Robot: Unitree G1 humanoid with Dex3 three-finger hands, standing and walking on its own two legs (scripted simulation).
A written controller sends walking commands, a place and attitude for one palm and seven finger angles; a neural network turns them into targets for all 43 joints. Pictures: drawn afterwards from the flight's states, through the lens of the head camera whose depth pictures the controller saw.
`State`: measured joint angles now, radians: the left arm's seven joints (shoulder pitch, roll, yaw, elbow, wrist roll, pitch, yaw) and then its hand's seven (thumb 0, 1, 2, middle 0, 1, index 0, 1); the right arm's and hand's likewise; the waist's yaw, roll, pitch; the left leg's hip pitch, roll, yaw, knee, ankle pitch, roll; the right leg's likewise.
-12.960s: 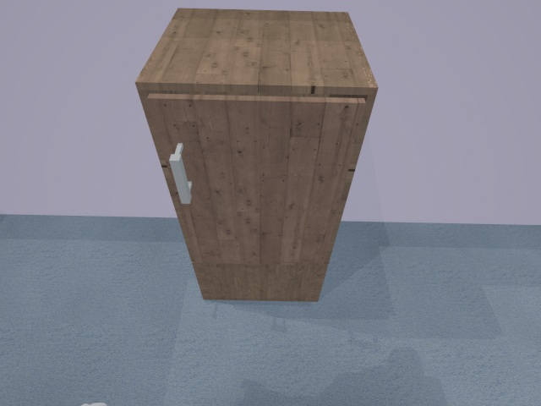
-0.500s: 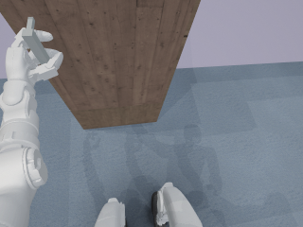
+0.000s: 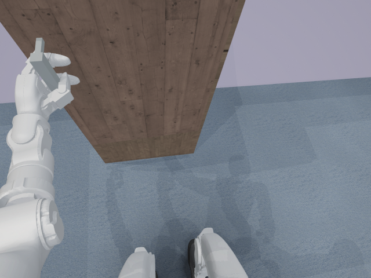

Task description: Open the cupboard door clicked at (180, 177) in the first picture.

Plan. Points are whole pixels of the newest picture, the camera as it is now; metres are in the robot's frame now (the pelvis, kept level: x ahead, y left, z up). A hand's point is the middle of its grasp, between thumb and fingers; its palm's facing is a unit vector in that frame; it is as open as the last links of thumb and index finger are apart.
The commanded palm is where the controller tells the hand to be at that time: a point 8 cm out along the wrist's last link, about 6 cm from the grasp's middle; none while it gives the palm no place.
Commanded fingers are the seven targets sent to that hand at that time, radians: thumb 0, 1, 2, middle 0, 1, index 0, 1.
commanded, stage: pull the door open along its arc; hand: left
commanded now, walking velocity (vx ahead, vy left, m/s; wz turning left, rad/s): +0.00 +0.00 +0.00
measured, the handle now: (53, 73) +0.53 +0.24 +0.05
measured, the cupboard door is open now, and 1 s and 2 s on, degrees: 2 44 45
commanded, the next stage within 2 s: open thumb and fingers to let go in 0.72 s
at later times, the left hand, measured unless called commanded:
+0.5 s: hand (106, 157) +0.34 +0.12 +0.05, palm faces +0.47 -0.88 +0.04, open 5.4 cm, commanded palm +0.28 +0.15 +0.05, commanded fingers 0.00 0.90 0.90 -0.40 -1.35 -0.40 -1.35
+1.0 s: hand (149, 191) +0.28 +0.05 +0.05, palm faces +0.46 -0.89 -0.03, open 5.7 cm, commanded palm +0.22 +0.09 +0.05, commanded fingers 0.00 0.20 0.60 -0.35 -1.27 -0.35 -1.27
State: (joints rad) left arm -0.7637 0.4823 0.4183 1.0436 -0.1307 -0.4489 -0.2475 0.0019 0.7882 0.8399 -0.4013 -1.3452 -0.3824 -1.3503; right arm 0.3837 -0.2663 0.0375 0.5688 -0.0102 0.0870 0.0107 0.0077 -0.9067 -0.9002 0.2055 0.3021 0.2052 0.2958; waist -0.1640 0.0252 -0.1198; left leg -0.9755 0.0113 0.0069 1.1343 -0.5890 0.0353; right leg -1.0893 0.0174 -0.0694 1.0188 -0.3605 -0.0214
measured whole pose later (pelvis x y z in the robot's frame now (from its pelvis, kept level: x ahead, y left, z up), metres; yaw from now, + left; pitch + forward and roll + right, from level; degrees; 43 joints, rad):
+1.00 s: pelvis +0.00 -0.05 +0.01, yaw +5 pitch +15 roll +1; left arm 0.13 -0.10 -0.21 0.18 0.10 -0.32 0.59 0.00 0.64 0.78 -0.42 -1.33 -0.47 -1.33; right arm 0.15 -0.17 0.00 0.58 -0.08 -0.05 0.01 0.01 -0.91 -0.90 0.20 0.30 0.20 0.30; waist 0.00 0.02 -0.16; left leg -0.76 -0.02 -0.05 1.07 -0.56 -0.04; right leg -0.90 -0.02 -0.12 1.05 -0.42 -0.09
